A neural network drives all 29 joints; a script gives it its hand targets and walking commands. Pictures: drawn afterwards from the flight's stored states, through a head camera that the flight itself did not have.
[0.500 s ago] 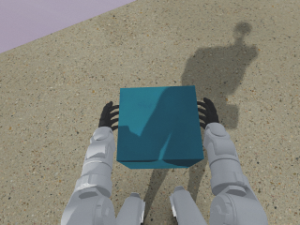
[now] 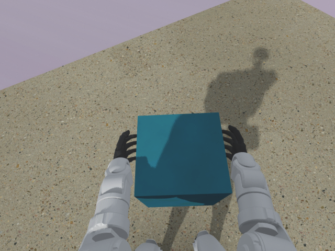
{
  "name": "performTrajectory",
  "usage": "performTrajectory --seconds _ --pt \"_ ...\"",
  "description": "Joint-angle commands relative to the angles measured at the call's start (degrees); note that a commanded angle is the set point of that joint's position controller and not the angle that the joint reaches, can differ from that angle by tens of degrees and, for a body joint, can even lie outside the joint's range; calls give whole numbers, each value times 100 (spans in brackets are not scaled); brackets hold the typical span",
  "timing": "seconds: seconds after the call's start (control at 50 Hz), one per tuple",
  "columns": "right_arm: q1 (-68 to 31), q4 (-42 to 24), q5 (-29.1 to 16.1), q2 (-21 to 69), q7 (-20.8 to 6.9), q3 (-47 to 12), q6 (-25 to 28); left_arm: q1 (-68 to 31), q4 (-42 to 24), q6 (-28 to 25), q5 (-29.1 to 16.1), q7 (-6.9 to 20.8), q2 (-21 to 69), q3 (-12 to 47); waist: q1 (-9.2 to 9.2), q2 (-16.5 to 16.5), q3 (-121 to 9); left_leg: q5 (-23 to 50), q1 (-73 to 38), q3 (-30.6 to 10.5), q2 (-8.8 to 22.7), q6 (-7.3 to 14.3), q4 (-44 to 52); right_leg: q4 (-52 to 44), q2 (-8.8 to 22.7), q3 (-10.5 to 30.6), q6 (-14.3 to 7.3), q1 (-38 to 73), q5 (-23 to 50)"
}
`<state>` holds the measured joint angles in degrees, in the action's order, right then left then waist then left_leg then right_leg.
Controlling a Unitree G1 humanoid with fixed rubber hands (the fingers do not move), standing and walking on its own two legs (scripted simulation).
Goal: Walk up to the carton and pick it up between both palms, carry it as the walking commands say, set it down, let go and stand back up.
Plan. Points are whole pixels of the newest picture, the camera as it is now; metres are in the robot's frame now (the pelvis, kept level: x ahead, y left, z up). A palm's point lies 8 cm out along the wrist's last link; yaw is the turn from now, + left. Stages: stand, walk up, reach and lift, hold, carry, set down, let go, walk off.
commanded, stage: reach and lift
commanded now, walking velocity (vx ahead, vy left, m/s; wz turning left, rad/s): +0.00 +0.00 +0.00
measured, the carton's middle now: (179, 165) +0.34 -0.03 -0.10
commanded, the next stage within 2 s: none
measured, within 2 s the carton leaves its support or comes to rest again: neither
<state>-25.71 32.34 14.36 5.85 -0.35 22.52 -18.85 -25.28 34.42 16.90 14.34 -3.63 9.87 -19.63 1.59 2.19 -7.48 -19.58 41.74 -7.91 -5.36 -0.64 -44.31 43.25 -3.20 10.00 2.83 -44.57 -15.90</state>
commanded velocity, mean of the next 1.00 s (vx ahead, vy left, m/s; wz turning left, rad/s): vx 0.00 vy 0.00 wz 0.00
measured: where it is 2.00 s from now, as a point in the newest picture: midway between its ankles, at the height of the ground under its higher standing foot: outside the picture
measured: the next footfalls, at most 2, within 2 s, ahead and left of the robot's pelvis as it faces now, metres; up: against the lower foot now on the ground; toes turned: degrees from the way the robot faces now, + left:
none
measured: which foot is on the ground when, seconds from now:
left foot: down 0.00-1.00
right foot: down 0.00-1.00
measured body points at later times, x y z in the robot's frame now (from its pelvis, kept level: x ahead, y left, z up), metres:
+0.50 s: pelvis +0.01 -0.02 +0.03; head +0.01 -0.03 +0.48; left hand +0.34 +0.12 +0.04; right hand +0.33 -0.18 +0.03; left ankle +0.01 +0.12 -0.70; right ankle +0.05 -0.14 -0.70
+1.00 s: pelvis +0.02 +0.00 +0.04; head -0.04 -0.01 +0.49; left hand +0.33 +0.13 +0.09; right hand +0.32 -0.17 +0.08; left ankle +0.01 +0.12 -0.70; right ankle +0.05 -0.14 -0.70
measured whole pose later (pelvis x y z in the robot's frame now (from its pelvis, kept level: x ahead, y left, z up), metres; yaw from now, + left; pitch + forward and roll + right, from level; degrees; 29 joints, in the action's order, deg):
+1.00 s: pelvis +0.02 +0.00 +0.04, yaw +0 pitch -6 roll +0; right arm -16.5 17.1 14.7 8.3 0.9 16.7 -42.0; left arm -17.7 20.6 41.2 15.5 -0.9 9.4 -13.0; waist 1.2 0.5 -2.6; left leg -13.7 1.6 -8.5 -2.8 0.0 -21.8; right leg 21.7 -1.7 8.8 1.5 -4.7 -10.7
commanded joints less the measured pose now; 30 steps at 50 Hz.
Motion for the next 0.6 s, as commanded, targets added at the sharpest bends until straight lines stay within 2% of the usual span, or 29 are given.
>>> performTrajectory --seconds 0.0,0.02,0.04,0.18,0.2,0.24,0.26,0.3,0.32,0.34,0.36,0.44,0.46,0.48,0.52,0.58 --pt "-3123 69 -754 5532 -1452 -3448 23 -2606 187 78 -671 1286 5951 3078 34 -321 -2802 1844 -1576 297 -111 -114 916 -582 -316 -692 -201 2266 1742" --pt "-3072 42 -691 5513 -1441 -3416 -5 -2601 228 105 -633 1313 5931 3019 94 -394 -2780 1838 -1617 305 -101 -112 966 -667 -332 -694 -184 2266 1769" --pt "-2966 73 -702 5495 -1423 -3410 -34 -2569 220 144 -640 1331 5901 3041 88 -334 -2661 1767 -1594 315 -121 -109 994 -717 -308 -686 -195 2412 1746" --pt "-2845 35 -819 5794 -1416 -3525 -312 -2587 -115 379 -682 1437 5770 3103 -33 -185 -2332 1440 -1849 386 -124 -28 1398 -1128 -254 -624 -194 2994 1597" --pt "-2825 48 -829 5880 -1400 -3539 -360 -2625 -76 422 -708 1451 5759 3123 -20 -340 -2232 1371 -1969 375 -113 0 1413 -1179 -261 -635 -169 2995 1509" --pt "-2877 -71 -867 5902 -1387 -3602 -444 -2593 -124 517 -686 1497 5753 3088 -78 -273 -2123 1152 -1964 414 -139 21 1533 -1328 -224 -599 -162 3218 1348" --pt "-2867 -32 -852 5903 -1381 -3574 -502 -2652 -103 566 -659 1512 5741 3051 -42 -230 -2008 1090 -1921 432 -154 33 1564 -1382 -203 -574 -164 3286 1331" --pt "-2883 -75 -937 5923 -1375 -3601 -607 -2671 -138 643 -715 1547 5697 3056 -71 -332 -1838 921 -2045 415 -109 76 1659 -1492 -191 -568 -148 3367 1134" --pt "-2858 -100 -952 5993 -1368 -3639 -668 -2677 -149 695 -709 1562 5652 3048 -100 -393 -1766 953 -2091 413 -110 86 1712 -1560 -182 -567 -141 3436 1168" --pt "-2832 -188 -967 5965 -1359 -3675 -718 -2676 -202 748 -733 1579 5695 3089 -73 -286 -1775 1047 -2182 421 -120 74 1763 -1589 -186 -573 -142 3550 1260" --pt "-2884 -240 -979 5981 -1350 -3692 -780 -2677 -191 800 -766 1596 5691 3082 -101 -407 -1679 884 -2200 405 -111 94 1778 -1643 -172 -566 -118 3579 1100" --pt "-2953 -418 -1038 5907 -1339 -3711 -1008 -2549 -213 1049 -763 1656 5634 3038 -89 -419 -1391 871 -2452 404 -94 103 1988 -1845 -147 -569 -124 3736 1031" --pt "-2920 -453 -1068 5866 -1338 -3734 -1058 -2536 -175 1114 -770 1666 5643 3011 -88 -332 -1337 864 -2499 409 -96 103 2014 -1870 -127 -556 -128 3777 1018" --pt "-2926 -547 -1066 5879 -1340 -3745 -1120 -2467 -200 1174 -791 1685 5647 3021 -51 -461 -1345 880 -2659 384 -83 92 2076 -1900 -169 -607 -113 3817 1024" --pt "-2870 -631 -1114 5833 -1347 -3767 -1255 -2432 -313 1288 -843 1700 5664 3060 -59 -394 -1260 999 -2759 373 -81 73 2162 -1982 -148 -612 -123 3924 1118" --pt "-2743 -739 -1158 5845 -1367 -3834 -1421 -2528 -568 1466 -1007 1697 5751 3285 52 -333 -1304 1290 -3060 323 -69 24 2259 -2045 -159 -622 -141 4126 1451"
